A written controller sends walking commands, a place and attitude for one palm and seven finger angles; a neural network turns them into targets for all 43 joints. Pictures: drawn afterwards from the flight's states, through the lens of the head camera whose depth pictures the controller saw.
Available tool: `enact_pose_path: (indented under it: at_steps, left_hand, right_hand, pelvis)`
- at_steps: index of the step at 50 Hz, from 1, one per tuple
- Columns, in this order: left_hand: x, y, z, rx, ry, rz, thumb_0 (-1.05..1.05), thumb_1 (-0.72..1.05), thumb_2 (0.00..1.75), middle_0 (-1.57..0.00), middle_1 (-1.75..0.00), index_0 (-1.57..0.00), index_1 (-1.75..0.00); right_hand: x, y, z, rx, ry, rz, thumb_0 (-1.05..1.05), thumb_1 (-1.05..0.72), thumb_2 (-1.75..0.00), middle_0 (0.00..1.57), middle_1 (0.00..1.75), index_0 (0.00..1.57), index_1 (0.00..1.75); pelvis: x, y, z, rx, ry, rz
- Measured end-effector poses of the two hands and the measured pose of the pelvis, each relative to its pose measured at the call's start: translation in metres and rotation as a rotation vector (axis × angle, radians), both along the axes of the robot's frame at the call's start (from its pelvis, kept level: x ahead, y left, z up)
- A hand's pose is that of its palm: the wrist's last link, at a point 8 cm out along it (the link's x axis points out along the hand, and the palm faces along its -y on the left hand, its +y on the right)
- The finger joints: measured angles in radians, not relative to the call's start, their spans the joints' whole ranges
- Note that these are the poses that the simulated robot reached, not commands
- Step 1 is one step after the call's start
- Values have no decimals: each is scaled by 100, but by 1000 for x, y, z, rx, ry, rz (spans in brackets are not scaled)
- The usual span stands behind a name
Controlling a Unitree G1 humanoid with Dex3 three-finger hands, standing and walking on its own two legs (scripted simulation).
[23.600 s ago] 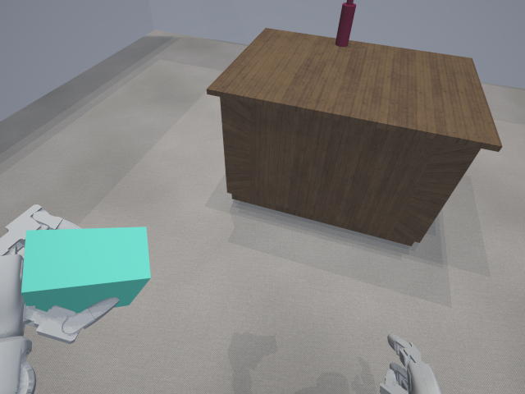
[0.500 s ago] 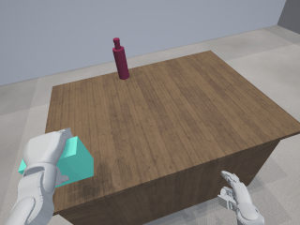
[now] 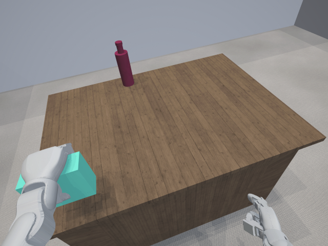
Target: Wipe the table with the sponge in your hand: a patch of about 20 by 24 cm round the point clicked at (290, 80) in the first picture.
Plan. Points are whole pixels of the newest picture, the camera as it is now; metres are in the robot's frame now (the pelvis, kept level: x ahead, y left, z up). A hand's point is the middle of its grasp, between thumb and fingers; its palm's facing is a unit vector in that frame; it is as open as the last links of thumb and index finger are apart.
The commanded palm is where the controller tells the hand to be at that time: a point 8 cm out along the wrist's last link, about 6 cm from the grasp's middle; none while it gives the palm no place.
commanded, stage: move the sponge above the wiping area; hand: left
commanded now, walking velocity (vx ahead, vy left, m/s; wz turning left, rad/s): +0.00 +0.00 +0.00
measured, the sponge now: (64, 185) +0.22 +0.31 +0.03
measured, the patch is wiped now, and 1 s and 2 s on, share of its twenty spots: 0.00 0.00 0.00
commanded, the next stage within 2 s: none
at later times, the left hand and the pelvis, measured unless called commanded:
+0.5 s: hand (65, 172) +0.25 +0.30 +0.05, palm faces -0.03 -0.10 -0.99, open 10.1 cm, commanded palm +0.22 +0.30 +0.12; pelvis +0.00 +0.01 +0.00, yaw +1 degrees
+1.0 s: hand (72, 171) +0.26 +0.30 +0.03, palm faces -0.07 -0.10 -0.99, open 10.1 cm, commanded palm +0.24 +0.30 +0.10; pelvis +0.00 +0.01 +0.00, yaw +1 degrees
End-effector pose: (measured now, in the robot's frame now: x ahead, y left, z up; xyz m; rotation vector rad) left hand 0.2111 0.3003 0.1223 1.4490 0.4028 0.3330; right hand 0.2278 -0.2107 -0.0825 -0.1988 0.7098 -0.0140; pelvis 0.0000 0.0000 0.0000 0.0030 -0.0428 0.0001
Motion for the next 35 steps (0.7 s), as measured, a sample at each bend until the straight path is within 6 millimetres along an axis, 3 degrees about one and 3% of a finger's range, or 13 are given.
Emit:
enact_pose_path:
  at_steps: [21, 35]
  left_hand:
    - [18, 4, -15, -2, 10, 0, -1, -50, 103, -71, -135, -74, -134]
    - [24, -5, -24, -2, 10, -21, -1, -50, 103, -71, -135, -74, -134]
  right_hand:
    - [-2, 9, -2, 7, 11, -12, 2, -90, -90, 20, 30, 20, 30]
    - [1, 18, -3, 19, 19, -1, 2, -90, -90, 20, 30, 20, 30]
  pelvis:
    - [1, 8, 0, -4, 24, 6]
    - [2, 12, -1, -5, 33, 11]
